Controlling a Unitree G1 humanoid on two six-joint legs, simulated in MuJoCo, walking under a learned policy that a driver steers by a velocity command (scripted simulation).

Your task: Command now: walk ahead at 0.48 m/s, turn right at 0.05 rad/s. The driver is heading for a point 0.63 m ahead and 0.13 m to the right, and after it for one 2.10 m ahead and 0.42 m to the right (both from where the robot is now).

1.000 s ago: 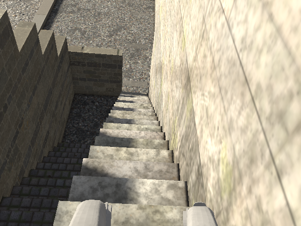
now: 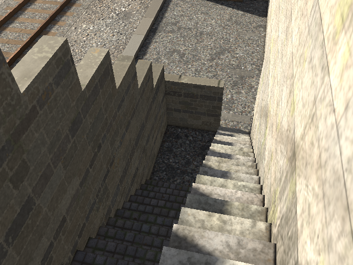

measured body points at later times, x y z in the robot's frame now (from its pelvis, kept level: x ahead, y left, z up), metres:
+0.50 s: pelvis -0.01 -0.03 +0.00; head -0.01 -0.06 +0.45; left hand +0.12 +0.20 -0.12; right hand +0.12 -0.29 -0.10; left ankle -0.04 +0.12 -0.73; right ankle -0.10 -0.18 -0.73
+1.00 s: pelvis -0.06 -0.01 +0.02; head -0.06 -0.03 +0.47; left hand +0.07 +0.21 -0.12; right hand -0.06 -0.26 -0.13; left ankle -0.04 +0.13 -0.73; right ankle -0.10 -0.18 -0.73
